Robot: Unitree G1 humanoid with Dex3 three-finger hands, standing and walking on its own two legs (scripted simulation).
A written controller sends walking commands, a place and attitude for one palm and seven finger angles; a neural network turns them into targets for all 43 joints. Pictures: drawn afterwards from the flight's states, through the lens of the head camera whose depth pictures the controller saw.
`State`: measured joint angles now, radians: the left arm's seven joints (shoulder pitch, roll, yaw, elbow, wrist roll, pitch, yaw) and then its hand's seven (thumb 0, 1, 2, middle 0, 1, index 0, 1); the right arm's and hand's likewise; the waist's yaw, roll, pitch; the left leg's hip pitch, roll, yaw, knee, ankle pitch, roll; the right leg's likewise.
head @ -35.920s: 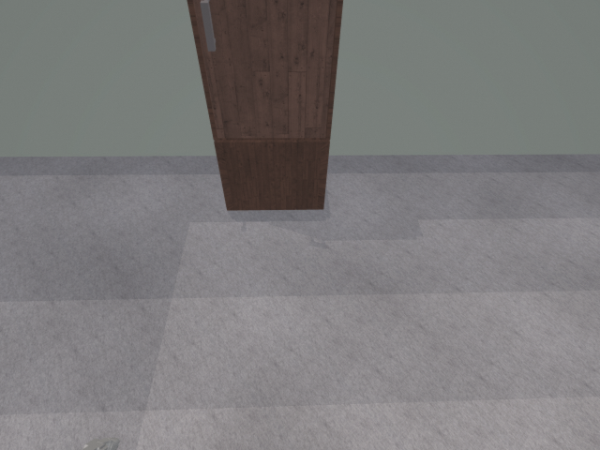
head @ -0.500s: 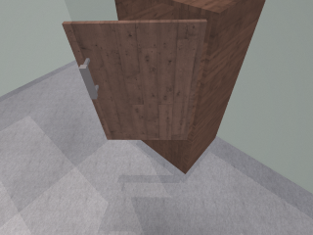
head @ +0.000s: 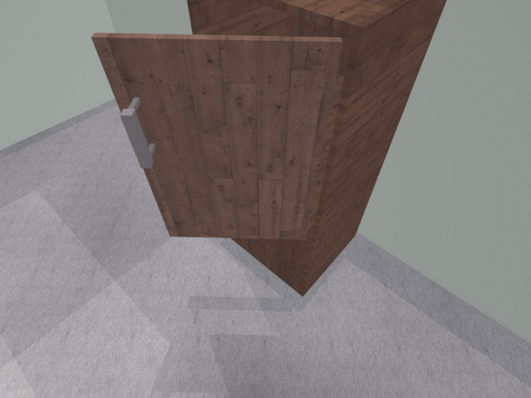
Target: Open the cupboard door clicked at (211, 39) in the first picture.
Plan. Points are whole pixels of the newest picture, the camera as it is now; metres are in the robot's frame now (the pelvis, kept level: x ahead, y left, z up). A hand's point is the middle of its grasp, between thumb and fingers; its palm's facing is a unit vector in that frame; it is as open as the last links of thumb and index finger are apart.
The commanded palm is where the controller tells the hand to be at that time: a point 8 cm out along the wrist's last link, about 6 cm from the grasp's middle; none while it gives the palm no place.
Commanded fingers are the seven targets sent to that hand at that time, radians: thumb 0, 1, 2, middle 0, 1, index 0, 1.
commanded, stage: look again from close up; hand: left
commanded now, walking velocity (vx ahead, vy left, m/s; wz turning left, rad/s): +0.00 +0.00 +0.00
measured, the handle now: (141, 133) +0.57 +0.29 +0.07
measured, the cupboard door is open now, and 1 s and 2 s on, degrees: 41 41 41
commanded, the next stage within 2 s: shuffle to correct the standing spot in 0.12 s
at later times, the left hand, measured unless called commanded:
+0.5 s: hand out of the picture +0.04 +0.20 -0.18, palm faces +0.05 -0.97 -0.24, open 7.4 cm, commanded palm none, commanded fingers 0.00 0.90 0.90 -0.20 -0.30 -0.20 -0.30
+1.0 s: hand out of the picture +0.04 +0.24 -0.17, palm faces +0.09 -0.97 -0.24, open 7.4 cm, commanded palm none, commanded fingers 0.00 0.90 0.90 -0.20 -0.30 -0.20 -0.30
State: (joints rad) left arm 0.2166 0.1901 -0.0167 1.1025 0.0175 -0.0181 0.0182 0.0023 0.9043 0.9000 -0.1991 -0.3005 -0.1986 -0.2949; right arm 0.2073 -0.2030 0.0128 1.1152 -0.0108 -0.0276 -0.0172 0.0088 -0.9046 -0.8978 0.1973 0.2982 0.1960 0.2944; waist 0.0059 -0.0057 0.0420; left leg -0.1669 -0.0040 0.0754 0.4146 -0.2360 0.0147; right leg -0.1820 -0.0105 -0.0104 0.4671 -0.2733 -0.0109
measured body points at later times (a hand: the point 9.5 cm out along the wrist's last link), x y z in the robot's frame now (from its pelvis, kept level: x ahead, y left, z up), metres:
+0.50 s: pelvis +0.02 +0.00 -0.01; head +0.04 +0.00 +0.44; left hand +0.04 +0.25 -0.16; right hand +0.06 -0.25 -0.16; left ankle -0.01 +0.11 -0.74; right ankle -0.01 -0.11 -0.74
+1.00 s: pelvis +0.03 +0.05 +0.00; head +0.07 +0.04 +0.44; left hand +0.04 +0.29 -0.15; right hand +0.09 -0.18 -0.16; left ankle +0.02 +0.18 -0.68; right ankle +0.01 -0.07 -0.74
